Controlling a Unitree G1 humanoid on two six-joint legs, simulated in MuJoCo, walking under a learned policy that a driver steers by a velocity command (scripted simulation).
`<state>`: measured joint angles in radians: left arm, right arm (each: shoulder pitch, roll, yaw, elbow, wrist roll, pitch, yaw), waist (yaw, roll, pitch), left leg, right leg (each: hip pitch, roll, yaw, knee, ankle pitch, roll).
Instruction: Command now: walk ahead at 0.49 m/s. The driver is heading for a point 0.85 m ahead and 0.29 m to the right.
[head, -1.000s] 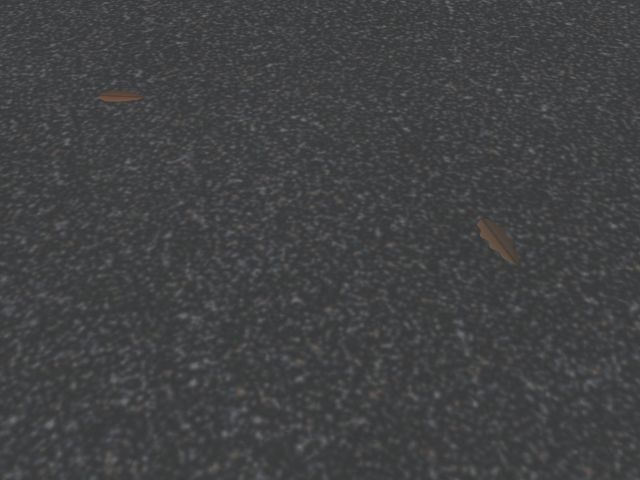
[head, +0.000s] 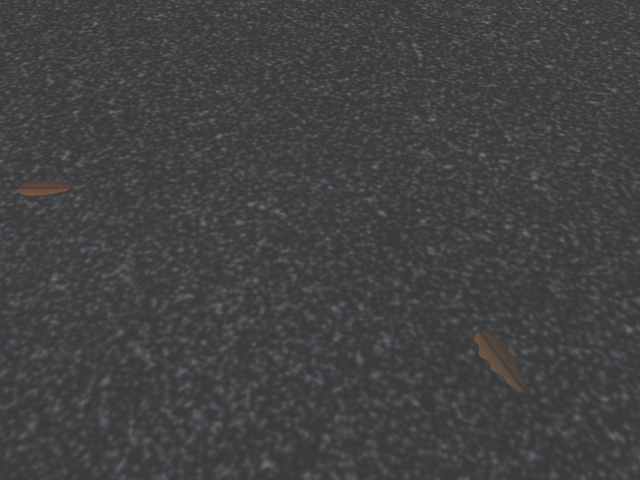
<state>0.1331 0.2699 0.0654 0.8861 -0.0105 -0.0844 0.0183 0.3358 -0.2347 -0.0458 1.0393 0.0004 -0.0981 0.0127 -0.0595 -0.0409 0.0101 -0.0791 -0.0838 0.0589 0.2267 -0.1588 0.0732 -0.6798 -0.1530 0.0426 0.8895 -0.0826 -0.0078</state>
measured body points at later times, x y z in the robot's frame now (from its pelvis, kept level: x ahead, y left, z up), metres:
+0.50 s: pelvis +0.29 -0.08 +0.00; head +0.31 -0.09 +0.45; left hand +0.31 +0.19 -0.13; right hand +0.42 -0.35 -0.13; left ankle +0.37 +0.10 -0.67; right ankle +0.29 -0.15 -0.75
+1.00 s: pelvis +0.56 -0.02 +0.00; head +0.58 -0.01 +0.45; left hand +0.72 +0.24 -0.13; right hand +0.57 -0.30 -0.13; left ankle +0.59 +0.08 -0.75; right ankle +0.56 -0.18 -0.66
